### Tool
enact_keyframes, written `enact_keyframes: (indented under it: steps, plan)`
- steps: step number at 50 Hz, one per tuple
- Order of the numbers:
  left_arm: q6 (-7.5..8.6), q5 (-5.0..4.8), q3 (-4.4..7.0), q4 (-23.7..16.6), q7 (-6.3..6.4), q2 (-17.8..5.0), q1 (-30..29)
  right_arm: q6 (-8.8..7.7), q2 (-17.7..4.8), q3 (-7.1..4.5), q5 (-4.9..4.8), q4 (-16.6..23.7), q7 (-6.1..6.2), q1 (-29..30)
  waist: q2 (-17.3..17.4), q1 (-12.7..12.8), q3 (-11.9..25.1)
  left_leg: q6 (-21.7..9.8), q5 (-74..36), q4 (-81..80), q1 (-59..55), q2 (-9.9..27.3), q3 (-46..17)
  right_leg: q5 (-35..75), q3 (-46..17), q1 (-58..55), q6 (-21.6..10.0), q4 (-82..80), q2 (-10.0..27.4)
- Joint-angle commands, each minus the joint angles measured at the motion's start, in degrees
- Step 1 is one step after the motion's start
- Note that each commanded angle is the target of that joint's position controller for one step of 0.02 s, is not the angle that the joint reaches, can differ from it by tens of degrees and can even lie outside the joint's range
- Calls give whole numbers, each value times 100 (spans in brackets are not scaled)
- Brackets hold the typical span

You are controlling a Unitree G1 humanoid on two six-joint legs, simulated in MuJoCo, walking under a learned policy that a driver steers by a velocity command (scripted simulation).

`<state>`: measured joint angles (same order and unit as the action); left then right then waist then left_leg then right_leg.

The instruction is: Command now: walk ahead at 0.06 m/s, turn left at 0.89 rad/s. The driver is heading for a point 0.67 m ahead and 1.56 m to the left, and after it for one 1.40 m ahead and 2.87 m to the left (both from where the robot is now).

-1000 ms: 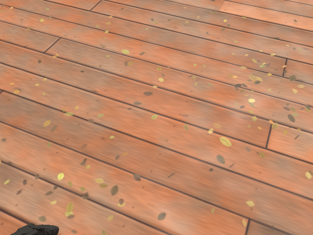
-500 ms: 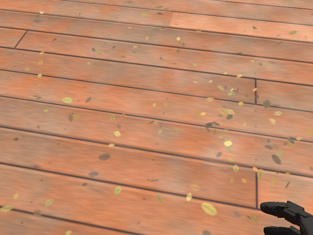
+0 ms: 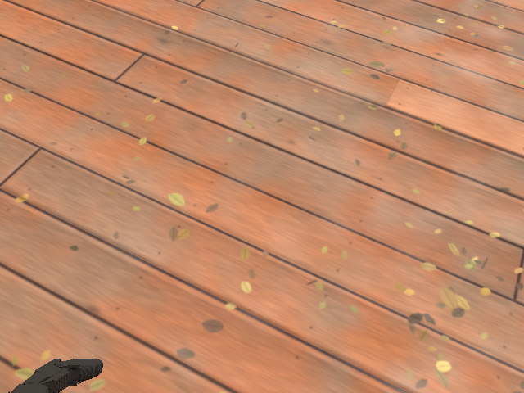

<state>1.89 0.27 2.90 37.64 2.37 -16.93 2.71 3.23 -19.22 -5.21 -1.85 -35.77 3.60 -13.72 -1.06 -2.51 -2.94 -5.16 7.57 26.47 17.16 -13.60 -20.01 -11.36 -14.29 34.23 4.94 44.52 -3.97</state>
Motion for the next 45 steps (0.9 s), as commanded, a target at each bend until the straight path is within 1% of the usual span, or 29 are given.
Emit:
enact_keyframes:
  steps: [1,4,5,6,7,8,9,10,11,12,15,17,19,20,22,25,30,31,32,33,34,35,36,37,38,39,40,42,45]
  plan:
    - [253,-15,189,-485,-61,-553,-541,-16,-800,-268,20,440,32,-64,1025,-58,818,-206,-1074,-253,-1367,1399,-1649,-49,89,51,-41,-587,-178]
    - [342,-46,262,-357,-143,-661,-394,-6,-769,-269,5,600,-13,138,1042,44,824,-218,-1546,14,-1231,1337,-1948,-33,104,-831,-98,-1512,-200]
    - [350,-83,297,-287,-158,-693,-264,-1,-742,-258,-9,651,-34,229,1045,110,795,-170,-1288,106,-1055,1232,-2010,189,167,-1270,-128,-1965,-143]
    - [346,-107,323,-196,-161,-681,-75,4,-641,-215,-50,669,-64,256,761,215,836,-22,-267,489,-712,970,-1826,919,217,-1971,-247,-2661,97]
    - [287,-75,325,-213,-138,-735,-111,13,-274,-102,-35,575,-106,-210,-22,-34,1190,193,2024,1314,-48,574,-1242,1721,-285,-3069,-662,-2644,969]
    - [163,83,360,-366,-101,-1047,-89,-7,-260,-79,-18,644,-139,-461,-1093,-167,1299,474,3435,2263,1078,3,-227,3321,-1365,-3789,-1475,-2224,2098]
    - [113,187,385,-314,-105,-917,262,-60,-877,-223,-13,708,-211,-481,-1366,-19,1468,743,3296,3418,1462,366,191,3084,-2006,-3589,-2059,-2338,2772]
    - [93,125,345,-403,-80,-695,84,-52,-1218,-326,-12,580,-239,-337,-920,58,1112,926,2746,3877,1591,668,397,2405,-1549,-3241,-1980,-2389,2462]
    - [34,78,300,-453,-38,-545,-113,10,-1221,-355,-17,466,-224,-313,-603,47,823,1000,2293,4137,1712,812,545,1628,-934,-2967,-1714,-2392,2044]
    - [-34,39,264,-509,10,-519,-213,84,-1108,-333,5,400,-187,-378,-438,28,683,1046,1976,4505,1766,908,738,1178,-561,-2731,-1546,-2435,1835]
    - [-158,116,212,-494,88,-530,-223,103,-708,-195,-17,534,-193,-272,-610,111,375,1144,1437,4865,1958,1206,1496,1251,362,-2291,-1604,-2749,1508]
    - [-193,148,221,-437,109,-550,-22,60,-588,-145,-36,655,-182,-7,-711,284,466,1239,1250,4533,2204,1516,1680,1365,616,-2680,-1728,-2811,1598]
    - [-207,147,264,-359,103,-631,159,27,-529,-122,-3,741,-195,179,-671,405,609,1305,1214,4185,2301,1760,1725,1489,724,-3046,-1853,-2830,1807]
    - [-199,115,316,-304,85,-739,346,11,-506,-108,16,758,-216,216,-682,493,801,1286,1165,4016,2345,1866,1793,709,698,-3231,-1843,-2999,1926]
    - [-115,1,401,-232,22,-941,526,-47,-524,-102,23,787,-295,245,-838,536,896,1154,1156,3767,2396,2024,1875,-1003,515,-3373,-1744,-3343,2141]
    - [43,-77,476,-187,-47,-1076,590,-125,-527,-104,14,751,-402,364,-748,507,674,868,1125,3297,2363,2138,1965,-2143,544,-3345,-1569,-3691,2370]
    - [182,-145,563,-76,-199,-1194,569,-162,-297,-36,1,602,-514,447,-573,389,290,460,1305,2195,1537,2157,2309,-2004,1367,-3064,-1330,-3802,2412]
    - [95,265,484,-6,-315,-1063,854,14,-315,15,520,697,-803,632,-544,438,501,307,1556,1654,976,1827,2718,-2304,1971,-2965,-1036,-3600,2351]
    - [25,265,497,36,-359,-1098,890,66,-320,-3,484,723,-930,793,-787,496,424,210,1601,1440,590,1704,2987,-2415,2185,-2724,-912,-3507,2286]
    - [-41,222,491,34,-362,-1149,887,71,-320,0,415,702,-972,764,-821,424,308,104,1600,1226,255,1609,3124,-2450,2322,-2499,-841,-3321,2324]
    - [-101,164,480,3,-364,-1166,735,48,-252,16,390,544,-955,394,-614,141,195,10,1290,833,-335,1483,3266,-2489,2601,-2102,-756,-2819,2248]
    - [-132,169,432,-7,-363,-1013,718,-14,-342,-48,393,145,-859,-438,79,-247,309,-102,1443,617,-1284,1169,3176,-1937,2996,-1558,-675,-1469,1908]
    - [-147,243,272,-186,-382,-625,362,-90,-734,-175,354,-341,-709,-1826,1487,-974,356,-392,2433,104,-2371,1605,1905,-1614,3275,-155,-553,1213,1422]
    - [-93,300,52,-769,-431,62,-107,-167,-1382,-184,249,-109,-627,-1706,2548,-708,-30,-932,3512,-895,-2604,2841,-1386,-2734,2462,2351,-325,2879,497]
    - [18,467,88,-1097,-451,-322,-655,-243,-1480,-228,245,129,-530,-1466,1496,-869,-23,-1288,3319,-1750,-2586,3317,-2429,-2061,1411,3059,-271,3173,634]
    - [117,424,122,-1072,-482,-557,-670,-287,-1334,-180,302,54,-436,-1352,1082,-669,-96,-1336,3166,-1581,-2514,3312,-1990,-1492,1232,3010,-283,3039,918]
    - [187,395,145,-832,-500,-760,-256,-322,-1151,-118,339,51,-403,-1185,802,-398,-93,-1224,2815,-1474,-2199,3040,-1360,-1024,1277,2530,-251,2661,1050]
    - [131,408,173,-529,-548,-958,223,-436,-934,1,306,82,-378,-838,747,-44,-108,-1087,2458,-1725,-1563,2449,-662,-558,1331,1644,-144,2116,1083]
    - [-45,285,99,-612,-557,-803,-180,-605,-857,23,273,-131,-422,-922,455,41,-426,-1163,1304,-2012,-1173,2092,-232,-43,1513,1374,-12,1347,892]
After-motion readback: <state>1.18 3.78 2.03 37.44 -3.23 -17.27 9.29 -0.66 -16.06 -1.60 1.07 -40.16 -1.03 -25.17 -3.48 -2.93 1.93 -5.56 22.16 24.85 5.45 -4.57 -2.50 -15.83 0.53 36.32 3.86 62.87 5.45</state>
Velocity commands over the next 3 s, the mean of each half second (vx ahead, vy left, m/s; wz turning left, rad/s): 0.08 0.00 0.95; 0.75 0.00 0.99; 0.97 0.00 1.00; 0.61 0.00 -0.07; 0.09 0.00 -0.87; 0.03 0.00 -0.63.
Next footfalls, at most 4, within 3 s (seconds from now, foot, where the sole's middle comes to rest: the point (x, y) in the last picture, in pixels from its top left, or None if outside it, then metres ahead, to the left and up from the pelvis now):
0.14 right None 0.18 -0.14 -0.78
0.72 left None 0.06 0.12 -0.78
1.10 right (97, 381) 0.48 0.37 -0.78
1.56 left None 0.37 0.83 -0.78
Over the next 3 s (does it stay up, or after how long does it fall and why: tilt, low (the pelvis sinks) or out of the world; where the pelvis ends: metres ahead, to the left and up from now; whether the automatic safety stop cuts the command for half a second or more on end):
stays up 0.42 1.18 0.00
